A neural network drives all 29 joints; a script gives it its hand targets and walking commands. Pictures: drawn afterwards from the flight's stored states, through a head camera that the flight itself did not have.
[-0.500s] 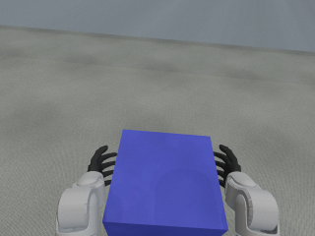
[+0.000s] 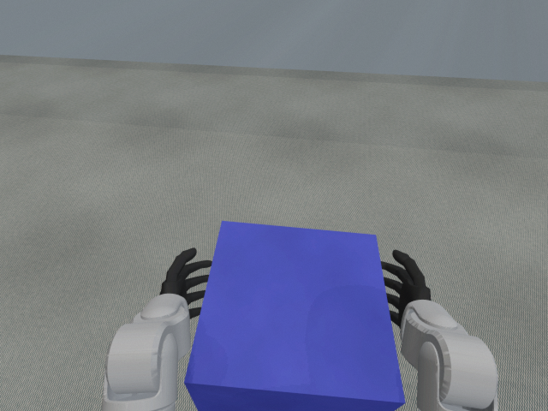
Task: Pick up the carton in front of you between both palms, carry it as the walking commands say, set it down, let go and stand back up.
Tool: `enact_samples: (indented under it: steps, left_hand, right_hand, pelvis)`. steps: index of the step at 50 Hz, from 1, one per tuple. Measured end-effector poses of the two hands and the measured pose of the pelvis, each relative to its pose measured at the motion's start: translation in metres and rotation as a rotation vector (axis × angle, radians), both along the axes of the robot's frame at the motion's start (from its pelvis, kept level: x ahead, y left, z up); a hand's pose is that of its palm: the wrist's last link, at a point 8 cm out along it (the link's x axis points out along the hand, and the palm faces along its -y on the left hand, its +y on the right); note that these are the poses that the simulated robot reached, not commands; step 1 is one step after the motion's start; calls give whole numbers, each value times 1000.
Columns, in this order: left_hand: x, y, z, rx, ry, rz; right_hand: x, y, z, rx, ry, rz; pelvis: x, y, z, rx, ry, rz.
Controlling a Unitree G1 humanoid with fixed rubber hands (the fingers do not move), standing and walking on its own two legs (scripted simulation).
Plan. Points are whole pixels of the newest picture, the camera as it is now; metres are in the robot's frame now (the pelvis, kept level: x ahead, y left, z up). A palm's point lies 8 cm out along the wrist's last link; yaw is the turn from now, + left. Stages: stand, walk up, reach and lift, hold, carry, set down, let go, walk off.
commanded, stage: carry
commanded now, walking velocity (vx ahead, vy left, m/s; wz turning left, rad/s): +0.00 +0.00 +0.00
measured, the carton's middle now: (287, 337) +0.25 +0.00 +0.00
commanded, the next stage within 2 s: none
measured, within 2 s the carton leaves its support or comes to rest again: neither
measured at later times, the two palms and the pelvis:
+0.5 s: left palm (196, 194) +0.44 +0.16 +0.10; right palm (380, 193) +0.44 -0.14 +0.10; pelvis +0.19 +0.02 +0.01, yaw -3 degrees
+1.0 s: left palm (211, 212) +0.46 +0.15 +0.03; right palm (376, 217) +0.45 -0.15 +0.04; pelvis +0.18 +0.02 +0.00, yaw -4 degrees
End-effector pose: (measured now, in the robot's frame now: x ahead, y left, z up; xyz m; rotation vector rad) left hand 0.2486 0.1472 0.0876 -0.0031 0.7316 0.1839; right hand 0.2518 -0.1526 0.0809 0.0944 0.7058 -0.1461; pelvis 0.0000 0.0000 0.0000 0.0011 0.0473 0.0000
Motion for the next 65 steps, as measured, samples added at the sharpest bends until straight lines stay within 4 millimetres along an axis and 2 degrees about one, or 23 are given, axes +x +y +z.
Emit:
enact_samples:
  steps: [4,8,13,17,21,26,35,52,57,65]
  left_hand:
    - [31,-4,0,6,55,19]
    - [66,-5,8,10,23,13]
    - [113,-1,21,-9,-62,-15]
    - [149,7,22,-49,-110,-21]
    - [175,11,18,-62,-83,-18]
    - [200,11,6,-42,-29,-38]
    - [217,4,-25,4,22,-87]
    - [211,0,-57,40,-9,-133]
    - [209,-1,-58,40,-34,-134]
    - [200,-4,-47,34,-66,-130]
  right_hand:
    - [37,-4,-2,3,55,20]
    - [70,-5,6,5,22,15]
    - [109,-1,24,-13,-62,-13]
    - [142,7,35,-56,-108,-18]
    - [169,11,36,-74,-82,-13]
    - [188,11,20,-71,-27,-26]
    - [197,4,-16,-88,29,-37]
    - [195,3,-45,-129,-2,13]
    - [192,2,-47,-130,-26,8]
    - [182,-1,-36,-122,-58,-3]
  pelvis:
    - [33,-7,16,23,11,2]
    - [68,-7,22,28,14,-9]
    - [114,2,18,5,1,-19]
    - [152,9,9,5,-9,-29]
    - [177,12,8,18,2,-44]
    - [195,17,6,15,18,-54]
    - [201,18,3,12,22,-61]
    - [180,15,4,6,-15,-65]
    - [169,15,5,4,-20,-65]
    - [158,13,5,1,-17,-64]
